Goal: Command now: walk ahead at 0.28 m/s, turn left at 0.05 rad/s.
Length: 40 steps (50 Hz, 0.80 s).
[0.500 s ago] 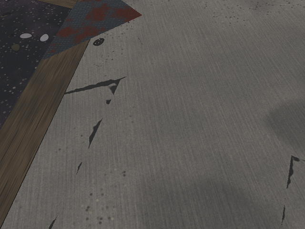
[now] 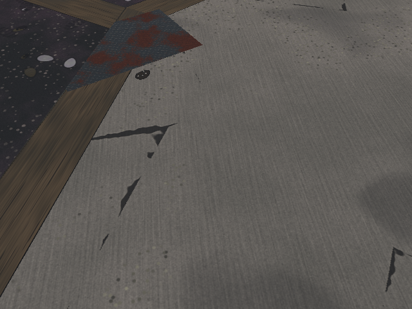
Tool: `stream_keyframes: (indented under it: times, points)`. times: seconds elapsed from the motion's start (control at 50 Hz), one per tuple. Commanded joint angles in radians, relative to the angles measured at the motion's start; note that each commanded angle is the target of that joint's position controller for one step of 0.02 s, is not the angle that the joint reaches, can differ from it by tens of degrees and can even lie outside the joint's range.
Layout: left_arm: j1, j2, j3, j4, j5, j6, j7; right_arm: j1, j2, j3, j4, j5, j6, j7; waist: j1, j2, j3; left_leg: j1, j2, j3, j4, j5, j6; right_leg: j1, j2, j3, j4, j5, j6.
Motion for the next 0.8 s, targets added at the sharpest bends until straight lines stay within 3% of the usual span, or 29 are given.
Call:
stream_keyframes:
  times: [0.02,0.08,0.1,0.12,0.14,0.16,0.18,0.2,0.24,0.3,0.38,0.42,0.48,0.52,0.56,0.58,0.6,0.62,0.64,0.66,0.68,0.7,0.72,0.76,0.8]
  points:
    - [-0.117,0.075,0.017,-0.098,-0.011,-0.052,-0.022,0.003,-0.19,-0.057,-0.045,0.016,-0.027,-0.006,-0.033,0.161,0.111,0.076,0.289,-0.377,-0.313,-0.218,0.197,-0.244,-0.057,0.041,-0.023,-0.016,-0.045]
    - [0.016,0.061,0.017,-0.029,0.001,-0.06,-0.038,-0.066,-0.198,-0.061,-0.052,0.025,-0.019,0.008,0.048,0.122,0.034,-0.104,0.189,-0.196,-0.236,-0.07,0.149,0.146,0.024,-0.053,-0.244,0.289,-0.026]
    - [0.091,0.071,0.024,0.003,0.005,-0.055,-0.036,-0.054,-0.174,-0.055,-0.047,0.018,-0.019,0.01,0.075,0.1,0.012,-0.169,0.16,-0.163,-0.176,-0.079,0.13,0.268,0.049,-0.062,-0.254,0.304,-0.013]
    - [0.172,0.091,0.032,0.022,0.001,-0.053,-0.029,-0.058,-0.129,-0.04,-0.048,0.01,-0.024,0.013,0.108,0.054,0.0,-0.249,0.12,-0.117,-0.056,-0.089,0.092,0.373,0.002,0.007,-0.282,0.257,-0.026]
    - [0.273,0.176,0.046,0.025,0.007,-0.054,-0.016,-0.072,-0.048,-0.015,-0.071,-0.01,-0.033,0.016,0.131,-0.187,-0.029,-0.376,0.015,0.005,0.313,-0.155,0.007,0.46,-0.222,0.327,-0.436,0.149,-0.099]
    - [0.288,0.263,0.063,0.017,0.02,-0.061,-0.027,-0.057,-0.095,-0.031,-0.117,0.022,-0.051,0.007,0.114,-0.336,-0.029,-0.57,-0.051,-0.012,0.544,-0.28,-0.012,0.473,-0.38,0.739,-0.598,-0.133,-0.251]
    - [0.201,0.198,0.043,-0.008,0.02,-0.069,-0.026,-0.057,-0.166,-0.05,-0.098,0.042,-0.065,0.004,0.088,-0.19,0.058,-0.653,0.027,-0.068,0.655,-0.213,0.004,0.421,-0.385,0.734,-0.623,-0.271,-0.259]
    - [0.154,0.152,0.03,-0.021,0.018,-0.072,-0.021,-0.068,-0.18,-0.055,-0.087,0.041,-0.074,0.008,0.071,-0.141,0.11,-0.684,0.063,-0.059,0.665,-0.1,0.023,0.387,-0.342,0.627,-0.617,-0.227,-0.223]
    - [0.104,0.13,0.017,-0.032,0.024,-0.072,-0.019,-0.066,-0.155,-0.056,-0.062,0.014,-0.08,0.011,0.045,-0.08,0.113,-0.645,0.111,-0.041,0.608,0.052,0.024,0.347,-0.262,0.447,-0.623,0.01,-0.175]
    - [0.135,0.109,0.007,-0.021,0.022,-0.07,-0.012,-0.071,-0.123,-0.053,-0.052,0.008,-0.075,0.023,0.043,-0.078,0.082,-0.597,0.119,0.002,0.539,0.185,-0.002,0.34,-0.199,0.279,-0.641,0.301,-0.157]
    - [0.17,0.113,0.004,0.001,0.02,-0.056,0.001,-0.179,-0.085,-0.038,-0.089,0.008,-0.076,0.03,0.063,-0.058,0.091,-0.579,0.105,0.038,0.326,0.316,-0.038,0.33,-0.165,0.151,-0.653,0.53,-0.151]
    - [0.194,0.122,0.004,0.013,0.017,-0.05,0.008,-0.252,-0.069,-0.028,-0.109,0.012,-0.084,0.041,0.086,-0.065,0.11,-0.526,0.088,0.062,0.201,0.396,-0.041,0.305,-0.154,0.113,-0.669,0.531,-0.145]
    - [0.228,0.129,0.005,0.039,0.016,-0.035,0.016,-0.33,-0.058,-0.022,-0.133,0.009,-0.098,0.062,0.099,-0.055,0.139,-0.431,0.044,0.091,0.064,0.451,-0.03,0.294,-0.156,0.076,-0.625,0.693,-0.135]
    - [0.233,0.138,0.008,0.05,0.014,-0.025,0.018,-0.334,-0.072,-0.026,-0.138,0.01,-0.106,0.073,0.081,-0.078,0.118,-0.387,0.023,0.083,0.02,0.439,-0.003,0.342,-0.175,0.075,-0.564,0.801,-0.124]
    - [0.198,0.153,0.017,0.043,0.012,-0.02,0.023,-0.247,-0.121,-0.044,-0.113,0.001,-0.109,0.072,0.019,-0.112,0.047,-0.287,-0.01,0.077,-0.001,0.389,0.037,0.402,-0.183,0.087,-0.452,0.999,-0.099]
    - [0.167,0.159,0.02,0.035,0.011,-0.015,0.025,-0.137,-0.151,-0.058,-0.076,-0.006,-0.11,0.065,-0.042,-0.113,-0.022,-0.162,-0.035,0.091,-0.027,0.403,0.063,0.411,-0.161,0.076,-0.332,1.101,-0.08]
    - [0.157,0.152,0.017,0.028,0.013,-0.014,0.025,-0.017,-0.185,-0.069,-0.041,-0.013,-0.111,0.053,-0.105,-0.084,-0.105,0.038,-0.003,0.077,-0.071,0.564,0.093,0.346,-0.115,0.05,-0.156,1.07,-0.043]
    - [0.202,0.092,-0.003,-0.003,0.044,-0.02,0.024,0.102,-0.26,-0.077,-0.018,-0.047,-0.105,0.039,-0.104,0.082,-0.279,0.411,0.22,-0.134,0.064,0.98,0.178,0.083,-0.041,0.041,0.157,0.649,-0.002]
    - [0.397,-0.007,-0.035,0.038,0.035,-0.025,0.01,0.095,-0.24,-0.06,-0.015,-0.047,-0.097,0.043,-0.021,0.279,-0.464,0.645,0.473,-0.486,0.045,1.125,0.373,-0.159,0.107,0.128,0.485,-0.232,0.049]
    - [0.356,0.124,-0.001,0.073,0.006,-0.023,0.003,0.082,-0.179,-0.055,-0.019,-0.022,-0.08,0.043,-0.069,0.147,-0.471,0.538,0.414,-0.471,-0.023,0.902,0.349,-0.164,0.069,0.225,0.555,-0.21,0.051]
    - [0.228,0.145,0.008,0.029,-0.013,-0.015,0.005,-0.024,-0.152,-0.043,-0.024,-0.004,-0.072,0.041,-0.049,0.119,-0.279,0.378,0.363,-0.34,-0.08,0.75,0.302,-0.231,0.017,0.164,0.533,-0.15,0.057]
    - [0.157,0.122,0.005,0.013,-0.002,-0.005,0.015,-0.098,-0.113,-0.029,-0.02,0.002,-0.068,0.038,-0.02,0.044,-0.165,0.214,0.308,-0.267,-0.134,0.647,0.264,-0.228,-0.025,0.126,0.465,-0.081,0.069]
    - [0.137,0.109,0.009,0.01,0.009,0.012,0.026,-0.149,-0.093,-0.021,-0.018,-0.005,-0.067,0.038,0.011,0.035,-0.096,0.065,0.275,-0.21,-0.181,0.577,0.243,-0.175,-0.054,0.12,0.396,-0.03,0.078]
    - [0.187,0.058,0.001,0.022,0.018,0.041,0.037,-0.201,-0.104,-0.026,0.001,-0.032,-0.069,0.042,0.064,0.095,-0.061,-0.145,0.222,-0.124,-0.249,0.492,0.224,-0.004,-0.065,0.092,0.254,0.029,0.092]
    - [0.189,0.033,-0.008,0.022,0.028,0.05,0.048,-0.218,-0.109,-0.027,0.022,-0.039,-0.074,0.041,0.072,0.125,-0.071,-0.199,0.205,-0.072,-0.255,0.5,0.23,0.069,-0.062,0.073,0.108,0.034,0.099]
Next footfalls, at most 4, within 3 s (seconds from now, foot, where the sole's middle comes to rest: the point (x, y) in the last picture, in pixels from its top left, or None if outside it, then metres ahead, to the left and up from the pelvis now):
0.12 right None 0.09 -0.13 -0.77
0.60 left None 0.44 0.08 -0.77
0.96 right None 0.42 -0.17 -0.77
1.64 right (263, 245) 0.77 -0.18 -0.77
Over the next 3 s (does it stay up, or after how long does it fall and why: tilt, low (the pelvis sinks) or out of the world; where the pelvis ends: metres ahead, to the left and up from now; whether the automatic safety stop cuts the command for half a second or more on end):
stays up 1.28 -0.36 0.01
